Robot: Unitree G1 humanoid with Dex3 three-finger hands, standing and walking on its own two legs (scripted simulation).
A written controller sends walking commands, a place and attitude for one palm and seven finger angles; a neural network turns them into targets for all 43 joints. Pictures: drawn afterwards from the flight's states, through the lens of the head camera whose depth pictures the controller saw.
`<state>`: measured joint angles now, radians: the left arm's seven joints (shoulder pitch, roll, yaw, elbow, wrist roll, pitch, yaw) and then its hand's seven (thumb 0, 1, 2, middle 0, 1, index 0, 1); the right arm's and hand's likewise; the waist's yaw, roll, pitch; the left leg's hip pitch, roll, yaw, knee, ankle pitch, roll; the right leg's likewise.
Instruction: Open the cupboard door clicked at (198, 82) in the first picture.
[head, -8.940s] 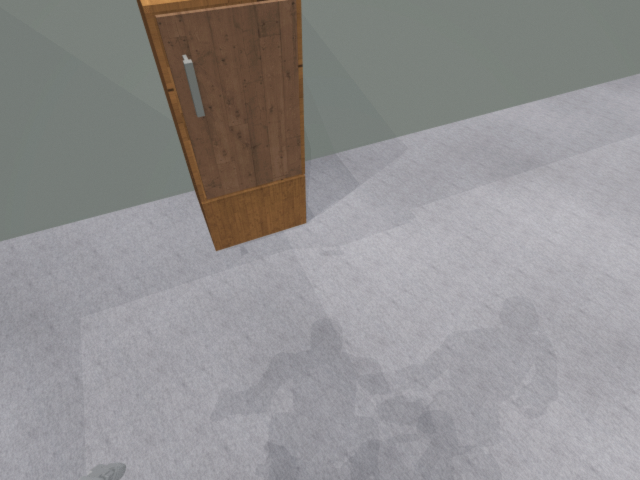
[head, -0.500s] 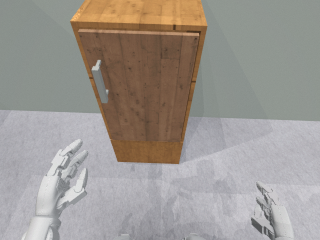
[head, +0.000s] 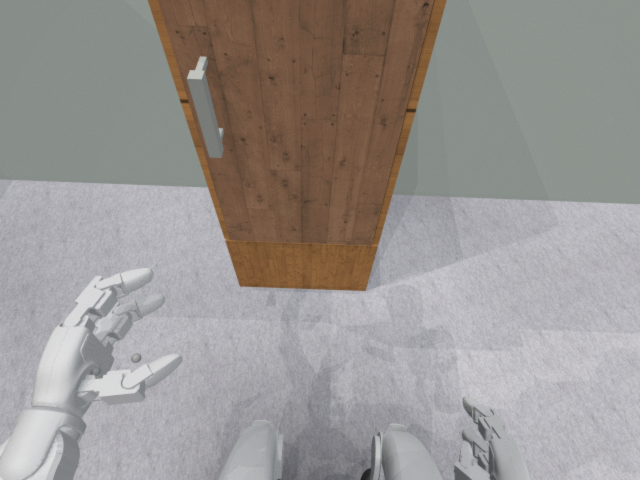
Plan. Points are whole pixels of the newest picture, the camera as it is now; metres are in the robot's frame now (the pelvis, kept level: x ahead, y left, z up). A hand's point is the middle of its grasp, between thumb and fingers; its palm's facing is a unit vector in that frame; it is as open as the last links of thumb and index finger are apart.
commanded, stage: raise the hand with hooked fingers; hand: left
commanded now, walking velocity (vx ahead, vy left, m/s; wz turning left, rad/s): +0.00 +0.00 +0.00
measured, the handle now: (209, 109) +0.64 +0.22 +0.06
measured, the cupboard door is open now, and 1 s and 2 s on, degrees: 0 0 0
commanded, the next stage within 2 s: move the hooked fingers beside the handle in 1.30 s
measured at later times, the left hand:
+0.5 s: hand (101, 324) +0.27 +0.26 +0.05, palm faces +0.03 -1.00 -0.05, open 13.6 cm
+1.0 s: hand (106, 282) +0.32 +0.27 +0.07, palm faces +0.01 -1.00 -0.04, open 13.9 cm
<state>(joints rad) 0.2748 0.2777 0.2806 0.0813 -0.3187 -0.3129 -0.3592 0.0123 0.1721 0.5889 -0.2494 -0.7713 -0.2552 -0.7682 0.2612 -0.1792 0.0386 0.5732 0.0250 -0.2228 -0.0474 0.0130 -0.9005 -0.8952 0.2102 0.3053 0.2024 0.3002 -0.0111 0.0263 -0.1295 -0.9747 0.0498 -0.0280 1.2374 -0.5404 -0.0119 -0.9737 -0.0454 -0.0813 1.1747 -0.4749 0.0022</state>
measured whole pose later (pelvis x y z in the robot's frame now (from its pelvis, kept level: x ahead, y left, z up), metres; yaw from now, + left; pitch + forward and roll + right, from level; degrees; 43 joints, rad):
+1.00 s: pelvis +0.02 +0.00 +0.02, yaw -1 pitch +17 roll -2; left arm 0.00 0.40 0.45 0.41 -0.37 -0.34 -0.51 -0.01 -0.49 0.30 -0.30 -1.20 -0.30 -1.20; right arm 0.28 -0.29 0.02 0.53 0.03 -0.18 -0.05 0.01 -0.90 -0.90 0.21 0.30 0.20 0.30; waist -0.03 0.01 -0.13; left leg -0.90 0.06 -0.01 1.14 -0.54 -0.01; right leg -0.91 -0.03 -0.07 1.09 -0.47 0.00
